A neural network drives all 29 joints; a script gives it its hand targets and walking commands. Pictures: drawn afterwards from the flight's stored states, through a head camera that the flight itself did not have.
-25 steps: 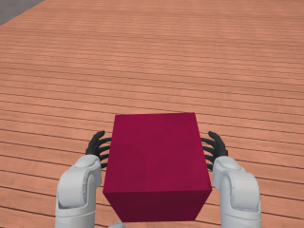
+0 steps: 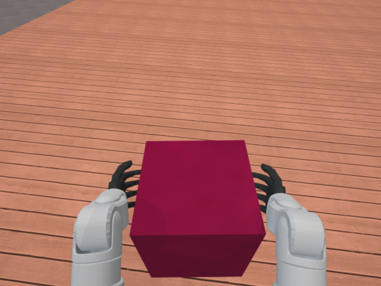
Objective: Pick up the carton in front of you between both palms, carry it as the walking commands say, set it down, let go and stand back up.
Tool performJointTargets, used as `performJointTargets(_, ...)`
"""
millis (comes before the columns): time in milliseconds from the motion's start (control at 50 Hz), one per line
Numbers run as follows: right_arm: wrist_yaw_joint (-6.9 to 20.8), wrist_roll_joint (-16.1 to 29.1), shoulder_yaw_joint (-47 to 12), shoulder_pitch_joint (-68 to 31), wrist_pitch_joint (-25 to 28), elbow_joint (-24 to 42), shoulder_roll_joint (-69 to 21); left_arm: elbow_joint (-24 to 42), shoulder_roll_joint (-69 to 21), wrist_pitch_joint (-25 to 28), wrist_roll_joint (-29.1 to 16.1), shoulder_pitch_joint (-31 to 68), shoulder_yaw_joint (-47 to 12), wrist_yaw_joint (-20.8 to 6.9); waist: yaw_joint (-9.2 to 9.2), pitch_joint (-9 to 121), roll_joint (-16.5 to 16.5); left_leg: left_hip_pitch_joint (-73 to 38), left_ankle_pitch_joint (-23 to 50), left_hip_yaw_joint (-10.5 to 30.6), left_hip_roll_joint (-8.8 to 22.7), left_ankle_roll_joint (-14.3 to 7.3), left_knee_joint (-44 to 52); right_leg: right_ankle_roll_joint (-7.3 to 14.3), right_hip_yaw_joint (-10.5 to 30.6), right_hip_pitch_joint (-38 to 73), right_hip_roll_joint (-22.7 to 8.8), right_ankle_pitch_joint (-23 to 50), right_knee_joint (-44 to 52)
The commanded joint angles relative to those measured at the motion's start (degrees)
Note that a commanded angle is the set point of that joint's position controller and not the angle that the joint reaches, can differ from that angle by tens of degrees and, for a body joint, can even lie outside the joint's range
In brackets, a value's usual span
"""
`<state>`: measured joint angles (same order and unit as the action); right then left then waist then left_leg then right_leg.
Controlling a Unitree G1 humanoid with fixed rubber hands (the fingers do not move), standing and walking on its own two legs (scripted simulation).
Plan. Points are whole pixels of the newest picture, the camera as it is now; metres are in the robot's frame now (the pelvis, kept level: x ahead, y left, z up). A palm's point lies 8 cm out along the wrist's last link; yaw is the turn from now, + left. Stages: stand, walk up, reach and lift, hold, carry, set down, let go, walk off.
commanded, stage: carry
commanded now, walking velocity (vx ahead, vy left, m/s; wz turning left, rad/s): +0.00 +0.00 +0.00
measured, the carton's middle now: (195, 211) +0.29 +0.00 +0.01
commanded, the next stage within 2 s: hold in 1.18 s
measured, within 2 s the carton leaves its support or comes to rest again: neither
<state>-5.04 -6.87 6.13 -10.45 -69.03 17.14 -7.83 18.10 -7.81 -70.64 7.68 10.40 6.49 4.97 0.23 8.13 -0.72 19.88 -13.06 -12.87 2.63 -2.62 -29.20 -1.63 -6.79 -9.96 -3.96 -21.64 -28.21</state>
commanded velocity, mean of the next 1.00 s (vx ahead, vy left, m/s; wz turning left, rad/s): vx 0.00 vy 0.00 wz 0.00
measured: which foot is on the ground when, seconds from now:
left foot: down 0.00-1.00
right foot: down 0.00-1.00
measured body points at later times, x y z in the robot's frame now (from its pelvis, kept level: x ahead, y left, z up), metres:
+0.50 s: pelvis +0.00 -0.02 -0.01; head -0.02 -0.01 +0.44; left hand +0.28 +0.14 +0.05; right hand +0.28 -0.17 +0.05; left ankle +0.02 +0.09 -0.73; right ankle -0.08 -0.12 -0.73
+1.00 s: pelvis -0.04 -0.02 +0.00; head -0.05 -0.02 +0.45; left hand +0.27 +0.13 +0.03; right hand +0.27 -0.17 +0.03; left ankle +0.02 +0.09 -0.73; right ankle -0.08 -0.12 -0.73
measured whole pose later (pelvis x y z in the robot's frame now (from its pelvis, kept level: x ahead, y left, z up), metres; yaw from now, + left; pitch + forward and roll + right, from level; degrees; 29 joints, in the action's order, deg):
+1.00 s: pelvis -0.04 -0.02 +0.00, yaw +0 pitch +2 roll +0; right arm -1.7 -14.8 11.1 -14.5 -39.1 -12.9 -8.6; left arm -12.7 -8.6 -40.1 15.0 14.5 11.2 1.7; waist 0.1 5.4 -0.3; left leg 21.1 -10.1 -11.9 4.8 -1.5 -29.4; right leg 0.8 -7.5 -12.0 -1.9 -20.4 -30.3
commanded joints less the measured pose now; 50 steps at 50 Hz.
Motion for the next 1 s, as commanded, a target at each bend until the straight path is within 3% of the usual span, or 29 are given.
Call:
performJointTargets(0,14.80,22.53,-40.04,-22.21,-1.17,-0.27,-52.33,0.16,-50.46,-0.05,-23.36,23.08,-39.88,-15.36,-0.12,14.41,-0.85,-12.67,37.42,6.57,7.33,0.33,-4.00,0.03,2.62,0.48,-5.55,38.46,-1.13)
performJointTargets(180,14.92,23.11,-41.53,-24.36,0.66,0.30,-54.50,0.82,-52.43,1.99,-23.54,25.33,-41.09,-15.44,-0.19,14.64,-0.78,-11.71,30.54,6.35,6.90,0.92,-5.23,0.96,2.95,1.58,-5.81,40.01,-1.88)
performJointTargets(400,15.48,18.83,-39.92,-22.49,8.87,-4.66,-52.69,-3.76,-51.01,10.41,-19.89,24.18,-40.40,-15.94,-0.24,12.19,0.06,-11.23,24.12,7.07,7.42,0.91,-3.00,1.67,3.51,-0.25,-5.32,29.25,-0.13)
performJointTargets(560,15.38,12.88,-33.88,-21.41,16.37,-11.82,-49.23,-11.17,-47.27,18.05,-14.07,23.01,-34.34,-15.73,-0.21,9.58,0.40,-10.43,17.94,7.65,7.60,1.10,0.04,2.28,3.95,-2.09,-5.09,20.28,2.30)
performJointTargets(720,15.95,6.95,-25.71,-26.13,26.29,-23.26,-49.42,-23.05,-47.66,28.12,-7.88,27.71,-26.08,-16.25,-0.25,8.64,0.38,-10.00,11.94,7.95,7.81,1.28,2.21,3.03,4.71,-4.07,-4.90,13.11,4.37)
performJointTargets(860,17.16,4.87,-23.44,-30.50,32.96,-29.77,-54.07,-29.44,-52.47,34.67,-5.91,32.06,-24.06,-17.47,-0.19,10.92,0.69,-10.82,11.60,8.18,7.79,1.20,2.54,3.54,4.93,-4.10,-4.58,11.82,4.13)
performJointTargets(980,17.23,7.37,-27.47,-28.05,30.85,-26.27,-55.23,-25.70,-53.66,32.54,-8.25,29.68,-28.25,-17.39,-0.12,12.75,0.89,-11.27,15.18,8.07,7.98,1.00,1.87,3.31,4.65,-3.26,-4.43,14.66,2.96)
